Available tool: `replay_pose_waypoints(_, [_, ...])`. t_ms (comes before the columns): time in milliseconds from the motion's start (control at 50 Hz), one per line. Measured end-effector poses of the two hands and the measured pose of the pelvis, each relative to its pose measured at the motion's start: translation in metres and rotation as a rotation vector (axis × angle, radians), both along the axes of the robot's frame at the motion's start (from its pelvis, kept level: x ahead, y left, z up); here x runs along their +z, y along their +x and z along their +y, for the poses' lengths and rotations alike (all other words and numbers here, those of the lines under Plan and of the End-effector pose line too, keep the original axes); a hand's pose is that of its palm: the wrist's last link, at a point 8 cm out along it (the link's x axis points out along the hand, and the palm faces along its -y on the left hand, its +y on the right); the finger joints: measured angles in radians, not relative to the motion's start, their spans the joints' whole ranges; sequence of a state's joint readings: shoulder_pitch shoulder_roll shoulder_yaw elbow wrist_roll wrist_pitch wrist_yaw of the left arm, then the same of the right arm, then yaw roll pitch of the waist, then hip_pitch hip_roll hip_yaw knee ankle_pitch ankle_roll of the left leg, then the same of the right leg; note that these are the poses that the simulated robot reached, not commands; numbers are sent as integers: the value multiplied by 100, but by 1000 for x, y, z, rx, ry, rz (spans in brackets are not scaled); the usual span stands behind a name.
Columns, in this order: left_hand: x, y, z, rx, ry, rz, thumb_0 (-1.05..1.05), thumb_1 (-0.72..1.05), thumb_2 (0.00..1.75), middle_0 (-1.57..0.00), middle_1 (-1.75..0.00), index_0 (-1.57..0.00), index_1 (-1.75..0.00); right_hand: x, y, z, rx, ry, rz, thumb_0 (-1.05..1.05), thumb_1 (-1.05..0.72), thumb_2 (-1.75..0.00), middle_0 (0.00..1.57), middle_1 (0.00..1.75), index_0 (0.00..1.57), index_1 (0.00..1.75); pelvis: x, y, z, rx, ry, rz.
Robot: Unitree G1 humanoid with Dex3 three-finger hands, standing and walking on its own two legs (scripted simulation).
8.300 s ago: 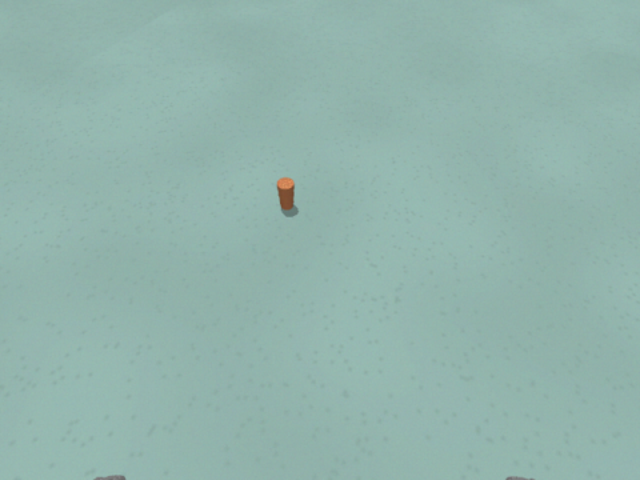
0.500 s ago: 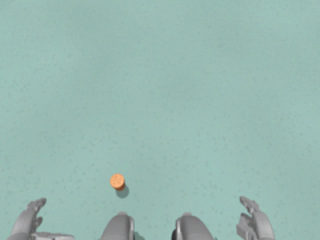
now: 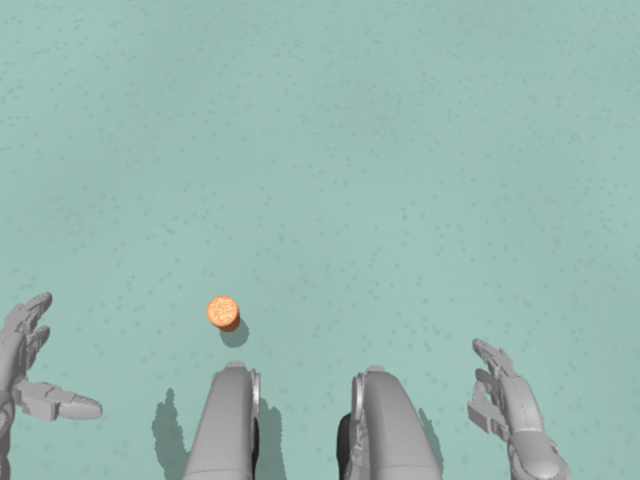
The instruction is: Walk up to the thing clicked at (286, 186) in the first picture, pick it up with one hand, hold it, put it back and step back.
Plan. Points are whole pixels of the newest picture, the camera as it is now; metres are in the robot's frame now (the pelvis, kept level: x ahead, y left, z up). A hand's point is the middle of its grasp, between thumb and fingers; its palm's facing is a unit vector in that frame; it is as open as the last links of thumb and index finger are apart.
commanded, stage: go down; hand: left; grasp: from the side
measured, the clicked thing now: (226, 316) +0.39 +0.19 -0.54
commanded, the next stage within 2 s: none
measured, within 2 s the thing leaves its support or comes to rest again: neither
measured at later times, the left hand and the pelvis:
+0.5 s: hand (70, 331) +0.29 +0.35 -0.17, palm faces +0.10 -0.95 -0.28, open 16.7 cm; pelvis -0.04 +0.00 -0.12, yaw -2 degrees
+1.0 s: hand (74, 319) +0.31 +0.37 -0.20, palm faces +0.11 -0.97 -0.23, open 16.8 cm; pelvis -0.06 +0.00 -0.18, yaw -3 degrees
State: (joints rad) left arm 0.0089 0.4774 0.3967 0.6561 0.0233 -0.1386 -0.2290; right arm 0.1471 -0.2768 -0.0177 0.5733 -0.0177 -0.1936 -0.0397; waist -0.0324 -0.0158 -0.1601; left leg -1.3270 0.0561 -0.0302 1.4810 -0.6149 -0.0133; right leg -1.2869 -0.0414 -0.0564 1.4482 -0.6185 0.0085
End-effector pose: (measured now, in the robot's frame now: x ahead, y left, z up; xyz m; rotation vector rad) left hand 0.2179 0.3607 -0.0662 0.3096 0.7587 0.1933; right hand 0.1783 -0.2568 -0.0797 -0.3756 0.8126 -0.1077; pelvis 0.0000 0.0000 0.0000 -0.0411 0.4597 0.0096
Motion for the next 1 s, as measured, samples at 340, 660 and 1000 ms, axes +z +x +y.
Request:
replay_pose_waypoints(340, [-61, 29, 30, -30, -19, -224, -1, -44, 14, -7, -18, -8, -18, -118, -60, -11, -18, -8, 209, 1, -89, -89, 21, 30, 21, 30, -90, -37, -4, -14, -9, 91])
replay_pose_waypoints(660, [-94, 58, 47, -63, -58, -339, -1, -40, 12, -6, -15, -7, -14, -161, -88, -25, -28, -60, 271, 1, -89, -89, 21, 30, 21, 30, -138, -47, -2, -26, -27, 120])
replay_pose_waypoints(1000, [-120, 71, 58, -81, -80, -436, -1, -42, 12, -5, -13, -6, -12, -203, -86, -23, 20, -83, 264, 1, -90, -90, 21, 30, 21, 30, -182, -57, -1, -33, -38, 110])
